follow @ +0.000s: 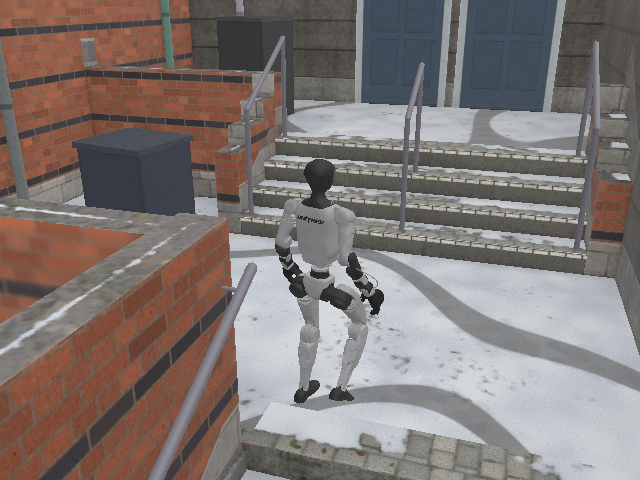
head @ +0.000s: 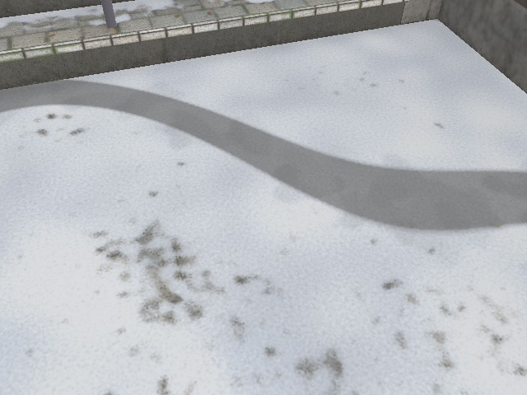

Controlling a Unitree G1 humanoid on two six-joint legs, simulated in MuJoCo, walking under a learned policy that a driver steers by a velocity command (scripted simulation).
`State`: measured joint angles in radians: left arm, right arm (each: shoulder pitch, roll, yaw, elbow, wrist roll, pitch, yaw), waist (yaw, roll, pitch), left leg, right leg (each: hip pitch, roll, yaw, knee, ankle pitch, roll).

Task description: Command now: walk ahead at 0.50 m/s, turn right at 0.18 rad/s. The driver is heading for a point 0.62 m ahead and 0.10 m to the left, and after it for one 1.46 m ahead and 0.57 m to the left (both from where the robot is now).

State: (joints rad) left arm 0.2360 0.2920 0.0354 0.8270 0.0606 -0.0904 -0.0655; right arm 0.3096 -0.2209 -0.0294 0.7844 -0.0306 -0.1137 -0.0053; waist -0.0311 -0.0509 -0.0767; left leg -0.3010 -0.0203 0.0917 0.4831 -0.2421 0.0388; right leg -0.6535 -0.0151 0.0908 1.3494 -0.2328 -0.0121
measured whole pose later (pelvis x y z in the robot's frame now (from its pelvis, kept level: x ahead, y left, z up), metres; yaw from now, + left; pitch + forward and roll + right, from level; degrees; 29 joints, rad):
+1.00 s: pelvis +0.48 +0.08 +0.00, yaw +12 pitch +3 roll -1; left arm 0.18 0.27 0.07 0.73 0.01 -0.12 0.02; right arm 0.24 -0.26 -0.07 0.74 0.01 -0.05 0.02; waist -0.03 -0.02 0.04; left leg -0.36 -0.10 -0.02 0.46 -0.16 0.10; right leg -0.54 -0.06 0.04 1.19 -0.33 0.01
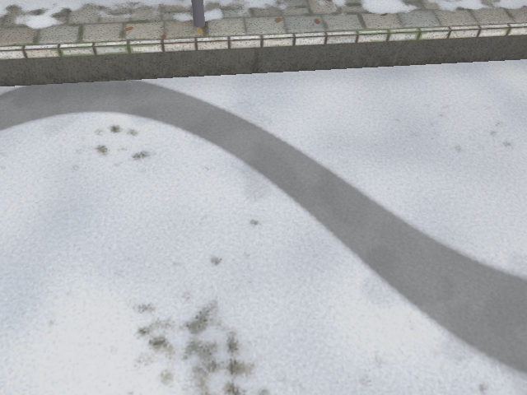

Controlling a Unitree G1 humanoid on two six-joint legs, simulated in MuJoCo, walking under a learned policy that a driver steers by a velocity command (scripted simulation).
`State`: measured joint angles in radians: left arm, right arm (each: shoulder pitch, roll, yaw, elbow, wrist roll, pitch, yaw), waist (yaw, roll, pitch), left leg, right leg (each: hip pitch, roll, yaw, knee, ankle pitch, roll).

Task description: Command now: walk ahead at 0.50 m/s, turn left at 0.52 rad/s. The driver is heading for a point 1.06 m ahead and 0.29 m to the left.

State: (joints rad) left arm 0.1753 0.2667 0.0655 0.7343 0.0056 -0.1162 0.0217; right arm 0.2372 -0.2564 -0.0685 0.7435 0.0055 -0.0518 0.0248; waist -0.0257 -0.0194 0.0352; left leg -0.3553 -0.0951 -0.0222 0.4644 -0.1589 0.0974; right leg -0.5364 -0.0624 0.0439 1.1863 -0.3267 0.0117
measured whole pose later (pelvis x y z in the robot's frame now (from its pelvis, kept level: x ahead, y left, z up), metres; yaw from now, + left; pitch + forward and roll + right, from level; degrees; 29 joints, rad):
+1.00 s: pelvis +0.27 +0.05 +0.00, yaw +33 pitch +3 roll -2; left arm 0.09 0.31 0.09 0.75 0.00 0.02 0.04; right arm 0.16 -0.26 -0.06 0.59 -0.01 0.02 -0.02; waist 0.00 -0.04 0.04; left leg -0.35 -0.03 -0.04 0.48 -0.17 0.05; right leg -0.56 -0.03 0.00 1.12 -0.40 0.07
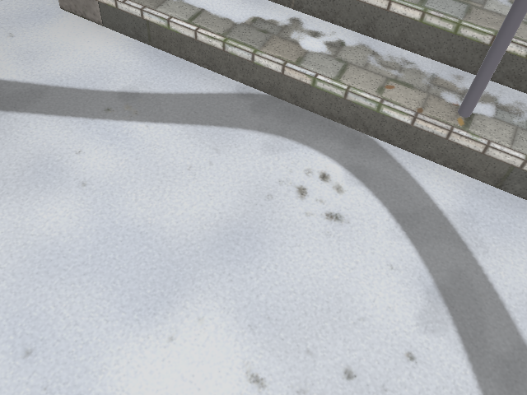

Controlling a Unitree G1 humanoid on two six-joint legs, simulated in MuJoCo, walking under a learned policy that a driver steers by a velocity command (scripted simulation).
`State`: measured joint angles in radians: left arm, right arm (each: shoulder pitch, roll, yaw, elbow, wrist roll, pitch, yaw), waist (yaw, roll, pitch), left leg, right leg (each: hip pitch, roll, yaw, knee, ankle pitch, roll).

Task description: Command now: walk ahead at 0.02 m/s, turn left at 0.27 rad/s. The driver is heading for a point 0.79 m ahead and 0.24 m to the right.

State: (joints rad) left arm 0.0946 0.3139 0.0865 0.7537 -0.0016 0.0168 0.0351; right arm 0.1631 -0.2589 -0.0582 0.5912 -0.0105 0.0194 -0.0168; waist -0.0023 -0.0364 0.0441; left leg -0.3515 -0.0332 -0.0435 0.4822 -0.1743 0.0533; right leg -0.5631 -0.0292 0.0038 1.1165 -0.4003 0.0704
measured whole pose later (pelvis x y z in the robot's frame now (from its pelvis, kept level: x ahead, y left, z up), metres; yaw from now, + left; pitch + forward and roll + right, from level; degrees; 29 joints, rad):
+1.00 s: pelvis +0.11 +0.00 +0.00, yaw -1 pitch +1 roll +0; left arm 0.22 0.28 0.06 0.84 -0.03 -0.06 0.00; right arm 0.39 -0.21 -0.06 0.81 -0.01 -0.08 0.00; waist -0.03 -0.04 0.01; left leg -0.09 -0.03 0.05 0.35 -0.27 0.05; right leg -0.55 -0.02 0.07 1.09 -0.29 -0.04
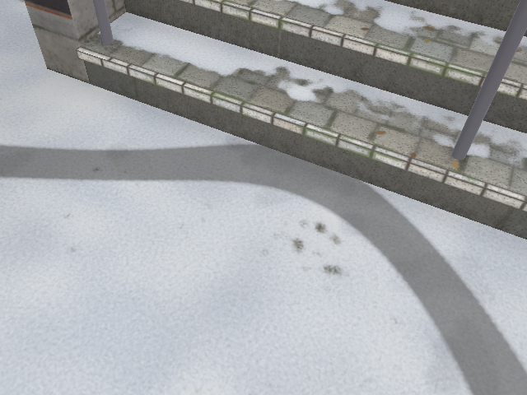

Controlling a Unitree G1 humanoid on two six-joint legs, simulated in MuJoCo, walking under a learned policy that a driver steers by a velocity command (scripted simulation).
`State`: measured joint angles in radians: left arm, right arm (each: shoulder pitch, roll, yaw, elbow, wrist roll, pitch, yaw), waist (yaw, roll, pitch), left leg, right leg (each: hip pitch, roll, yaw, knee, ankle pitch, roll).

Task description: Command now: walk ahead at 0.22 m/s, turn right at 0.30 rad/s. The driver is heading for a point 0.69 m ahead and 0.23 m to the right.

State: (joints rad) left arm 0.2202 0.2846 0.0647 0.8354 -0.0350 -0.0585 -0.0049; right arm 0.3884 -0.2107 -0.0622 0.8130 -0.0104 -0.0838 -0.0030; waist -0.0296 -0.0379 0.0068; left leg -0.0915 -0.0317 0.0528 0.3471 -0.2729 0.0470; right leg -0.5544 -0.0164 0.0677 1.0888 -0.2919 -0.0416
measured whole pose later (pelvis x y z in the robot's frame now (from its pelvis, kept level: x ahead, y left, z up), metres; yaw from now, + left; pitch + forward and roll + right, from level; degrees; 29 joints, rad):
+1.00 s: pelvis +0.26 -0.05 +0.00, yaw -33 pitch +2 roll +0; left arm 0.18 0.30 0.08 0.63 -0.02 -0.01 -0.03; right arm 0.43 -0.25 -0.05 0.78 -0.01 -0.07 -0.02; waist -0.09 -0.04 -0.03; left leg -0.02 0.05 0.11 0.29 -0.31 -0.01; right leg -0.73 -0.04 0.08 0.95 -0.08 0.03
